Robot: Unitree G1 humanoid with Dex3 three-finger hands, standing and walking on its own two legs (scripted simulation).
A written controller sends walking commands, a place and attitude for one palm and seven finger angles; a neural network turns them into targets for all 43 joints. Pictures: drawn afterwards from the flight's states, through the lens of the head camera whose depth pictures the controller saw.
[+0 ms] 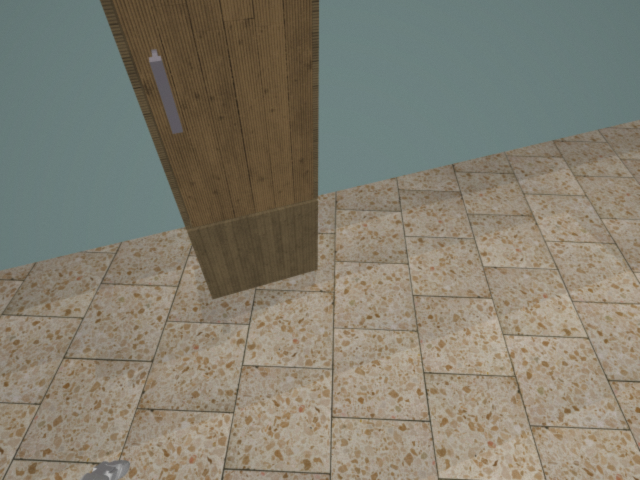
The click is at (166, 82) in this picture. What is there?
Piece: cupboard door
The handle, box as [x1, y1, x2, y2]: [149, 49, 182, 133]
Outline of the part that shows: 151,50 152,56 149,57 149,62 172,132 180,132 182,131 161,58 157,55 156,49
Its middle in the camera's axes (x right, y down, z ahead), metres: -0.32 -0.30 +0.80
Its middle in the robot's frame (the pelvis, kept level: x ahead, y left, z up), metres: +0.80 +0.36 +0.07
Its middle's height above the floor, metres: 0.84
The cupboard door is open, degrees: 0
